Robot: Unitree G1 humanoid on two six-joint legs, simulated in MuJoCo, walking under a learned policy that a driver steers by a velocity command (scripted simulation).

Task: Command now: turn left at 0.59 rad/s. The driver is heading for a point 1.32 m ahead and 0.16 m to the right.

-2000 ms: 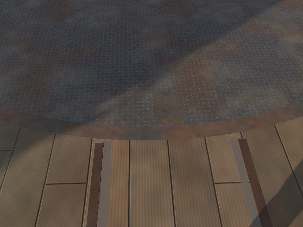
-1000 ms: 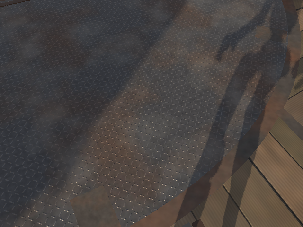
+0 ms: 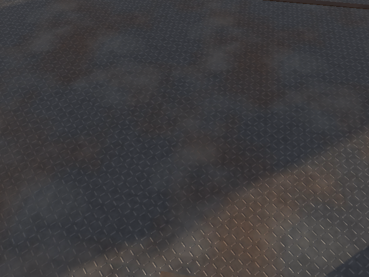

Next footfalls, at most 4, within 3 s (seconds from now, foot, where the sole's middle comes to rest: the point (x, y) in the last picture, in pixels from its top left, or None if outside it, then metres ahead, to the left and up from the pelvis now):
0.04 right None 0.06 -0.13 -0.77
0.40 left None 0.01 0.13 -0.77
1.58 left None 0.41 0.17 -0.77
2.12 right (201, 203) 0.73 -0.05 -0.77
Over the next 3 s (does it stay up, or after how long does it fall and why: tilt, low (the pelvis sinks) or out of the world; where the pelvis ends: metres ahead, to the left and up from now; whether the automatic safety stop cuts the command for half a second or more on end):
stays up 1.03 -0.05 0.01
